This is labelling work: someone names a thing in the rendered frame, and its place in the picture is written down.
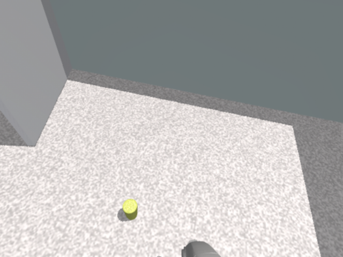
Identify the cup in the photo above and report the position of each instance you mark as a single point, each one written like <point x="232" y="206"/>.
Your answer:
<point x="130" y="208"/>

